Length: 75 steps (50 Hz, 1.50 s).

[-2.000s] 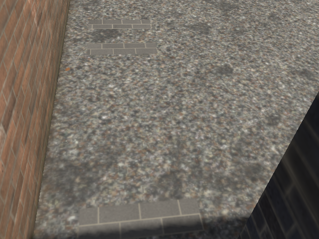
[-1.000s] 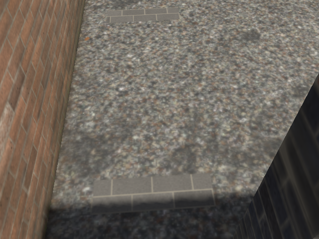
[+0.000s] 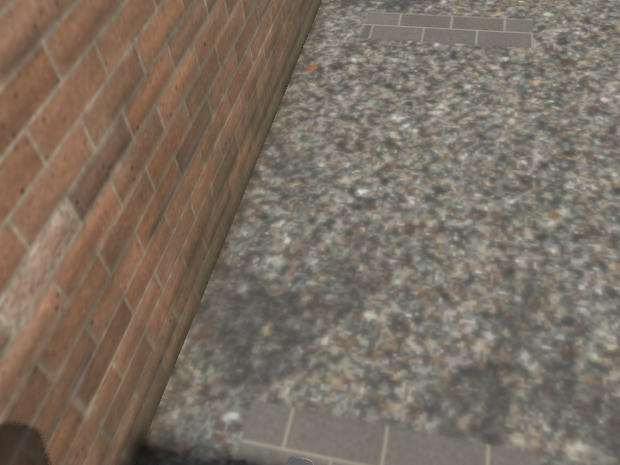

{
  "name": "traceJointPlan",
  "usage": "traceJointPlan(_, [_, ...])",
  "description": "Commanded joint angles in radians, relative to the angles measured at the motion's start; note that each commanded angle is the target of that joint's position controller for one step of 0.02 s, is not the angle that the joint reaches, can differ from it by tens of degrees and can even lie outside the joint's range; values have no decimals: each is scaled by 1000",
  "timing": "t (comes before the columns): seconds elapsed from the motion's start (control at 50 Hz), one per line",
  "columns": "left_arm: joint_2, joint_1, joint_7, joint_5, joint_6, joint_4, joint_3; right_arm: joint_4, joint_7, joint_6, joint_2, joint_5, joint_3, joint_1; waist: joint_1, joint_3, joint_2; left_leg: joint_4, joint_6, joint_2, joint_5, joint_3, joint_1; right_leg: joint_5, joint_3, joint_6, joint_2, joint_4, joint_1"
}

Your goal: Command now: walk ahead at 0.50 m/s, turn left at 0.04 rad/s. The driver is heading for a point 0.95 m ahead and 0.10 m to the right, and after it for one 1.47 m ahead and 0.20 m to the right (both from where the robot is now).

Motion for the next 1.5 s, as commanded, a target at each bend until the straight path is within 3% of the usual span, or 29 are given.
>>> traceJointPlan(0.02, [290, -234, 70, -47, -50, -161, 102, -39, -33, 16, -119, -5, -48, 48, -142, 76, -172, -352, -33, -3, 235, 135, 617, 662, 114, 55, -160, -298, -401])
traceJointPlan(0.08, [159, -84, 56, -55, -31, -114, 121, -14, -13, -13, -103, -27, -61, -5, -24, 59, -250, -746, -9, 4, 106, 220, 589, 889, 62, 61, -136, 5, -17])
traceJointPlan(0.1, [165, -110, 56, -47, -16, -123, 131, 59, -18, -16, -109, -17, -82, 184, -109, 25, -249, -870, 43, 30, 104, 202, 735, 1042, 66, 64, -142, 193, 5])
traceJointPlan(0.12, [191, -210, 53, -46, -10, -151, 152, 140, -27, -27, -75, -11, -97, 441, -272, -12, -167, -1016, 170, 128, 237, 73, 990, 844, 38, 88, -95, 584, -121])
traceJointPlan(0.14, [111, -366, 26, 18, -22, -215, 133, 233, -28, -31, -33, -39, -77, 636, -325, -29, -22, -791, 161, 127, 360, 110, 1278, 176, -42, 79, -36, 866, -445])
traceJointPlan(0.16, [-54, -319, -4, 6, -38, -321, 81, 216, -25, -43, -29, -92, -59, 602, -209, -113, 204, -372, 220, 187, 412, -4, 1582, 72, 190, 35, -70, 964, -851])
traceJointPlan(0.18, [-36, -263, -25, -7, -66, -367, 52, 168, -34, -31, -62, -73, -78, 554, -187, -269, 116, -390, 296, 250, 139, -169, 1638, 176, 278, 0, -114, 859, -959])
traceJointPlan(0.2, [37, -309, -43, -29, -92, -383, 75, 155, -33, -45, -68, -34, -87, 551, -181, -320, -27, -496, 315, 294, -161, -222, 1574, 363, 305, -35, -136, 680, -975])
traceJointPlan(0.22, [52, -291, -40, -61, -85, -426, 77, 115, -62, -42, -211, -18, -130, 381, -56, -290, -33, -732, 372, 411, -727, -524, 1353, 542, 317, -3, -182, 425, -917])
traceJointPlan(0.26, [114, -353, -17, -41, -22, -410, 89, -2, -91, -38, -98, -44, -97, 148, 37, -91, -262, -803, 362, 402, -757, -577, 832, 753, 350, 113, -287, 247, -723])
traceJointPlan(0.34, [67, -493, -30, 5, -7, -492, 65, -15, -93, -65, -112, 13, -115, 193, 0, -17, -145, -787, 252, 172, -650, -224, 477, 872, 224, 123, -279, -161, -336])
traceJointPlan(0.44, [88, -668, -80, 9, -13, -528, 50, 7, -38, -9, -114, 21, -128, 361, -142, -10, -53, -685, 215, 166, -568, -129, 710, 741, 78, 53, -167, -454, -306])
traceJointPlan(0.48, [113, -546, -104, 22, -21, -497, 71, -33, -26, 13, -122, 27, -126, 321, -54, -105, -103, -503, 168, 141, -402, -98, 693, 672, 40, -3, -95, -546, -68])
traceJointPlan(0.5, [208, -366, -99, 28, -27, -453, 110, -75, -28, 2, -114, 13, -122, 253, 34, -160, -212, -259, 108, 75, -293, -7, 592, 850, 150, -52, -172, -541, 127])
traceJointPlan(0.54, [286, -119, -96, 30, -32, -397, 125, -89, -26, -44, -56, 2, -105, 358, 56, -361, -530, 448, 29, -69, -907, -43, 91, 659, 1001, -291, -513, -862, 532])
traceJointPlan(0.6, [179, -290, -66, 15, -28, -362, 87, -140, -54, -20, -66, 1, -100, 142, 6, -70, -140, 571, 38, 76, -630, 5, -65, 591, 696, -178, -451, -858, 234])
traceJointPlan(0.66, [130, -458, -51, 25, -47, -333, 67, -129, -74, 3, -101, -13, -122, 207, -115, -16, -274, 318, 7, 133, -564, 20, 197, 750, 379, -115, -282, -917, -56])
traceJointPlan(0.78, [192, -320, -25, 9, -36, -252, 96, -169, -78, 2, -35, -17, -82, -8, -26, -32, -184, -262, -55, 131, -323, 97, 258, 1021, 218, -124, -244, -977, 92])
traceJointPlan(0.94, [239, -211, -39, -2, -17, -205, 119, -205, -30, -23, -111, 11, -101, -141, 28, 56, -225, -563, 18, 89, -379, 124, 413, 1007, 235, -121, -336, -896, 199])
traceJointPlan(1.0, [233, -249, -45, -5, -14, -218, 107, -115, -42, -52, -187, -11, -139, 184, -150, -140, -244, -592, 113, 66, -425, 136, 905, 1344, 161, -74, -239, -530, 134])
traceJointPlan(1.02, [153, -203, -51, 18, -27, -260, 80, -84, -48, -68, -313, -41, -165, 344, -162, -354, -8, -541, 253, 327, -399, -241, 1341, 972, 127, -3, -124, -139, -214])
traceJointPlan(1.04, [141, -140, -64, 3, -52, -240, 64, -55, -38, -72, -273, -43, -150, 377, -146, -502, 190, -714, 360, 444, -579, -579, 1435, 308, 236, 16, -38, 50, -381])
traceJointPlan(1.06, [243, -230, -63, -32, -57, -253, 93, -43, -40, -65, -170, -30, -120, 331, -165, -359, 103, -769, 291, 398, -700, -482, 1356, 335, 264, 12, -98, 101, -473])
traceJointPlan(1.1, [225, -373, -48, -7, -51, -289, 84, -41, -45, -53, -129, -4, -106, 182, -122, -111, -54, -821, 208, 323, -569, -262, 1083, 501, 196, 10, -182, 28, -512])
traceJointPlan(1.26, [147, -445, -60, 30, 8, -345, 68, -4, -52, -74, -172, -8, -102, 167, -63, 22, -61, -923, 206, 239, -197, 32, 803, 840, 146, 64, -189, -424, -335])
traceJointPlan(1.36, [164, -538, -89, 39, 20, -355, 69, 39, -48, -51, -188, -12, -99, 217, -95, 3, -34, -801, 153, 237, -158, 73, 796, 1006, 130, 47, -123, -594, -197])
traceJointPlan(1.44, [250, -415, -89, 55, 8, -301, 100, 64, -68, -55, -197, -3, -95, 174, -7, -59, -49, -609, 49, 205, -206, 63, 826, 1009, 138, -9, -106, -695, -16])
traceJointPlan(1.48, [325, -301, -82, 78, -1, -280, 104, 86, -71, -56, -92, -33, -58, 348, -33, -231, -336, -119, -65, 29, -717, 152, 560, 1737, 390, -184, -388, -640, 388])
traceJointPlan(1.5, [273, -274, -94, 57, 7, -264, 86, 116, -70, -45, -71, -15, -47, 443, -34, -365, -469, 99, -98, 0, -1063, 83, 509, 1710, 590, -301, -499, -732, 429])
Velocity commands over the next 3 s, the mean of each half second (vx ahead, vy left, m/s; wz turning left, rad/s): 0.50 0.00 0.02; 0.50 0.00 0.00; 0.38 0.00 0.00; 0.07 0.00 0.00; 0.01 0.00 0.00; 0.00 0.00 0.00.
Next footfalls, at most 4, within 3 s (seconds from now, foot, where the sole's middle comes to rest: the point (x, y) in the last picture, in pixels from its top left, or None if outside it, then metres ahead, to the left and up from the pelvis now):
0.14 left None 0.25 0.06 -0.86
0.50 right None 0.48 -0.19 -0.86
1.00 left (347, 357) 0.77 0.05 -0.86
1.46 right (442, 277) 1.01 -0.20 -0.86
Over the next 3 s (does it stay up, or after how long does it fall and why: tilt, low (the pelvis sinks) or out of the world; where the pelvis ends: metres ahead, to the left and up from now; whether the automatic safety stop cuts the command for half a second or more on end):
stays up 0.92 -0.12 -0.09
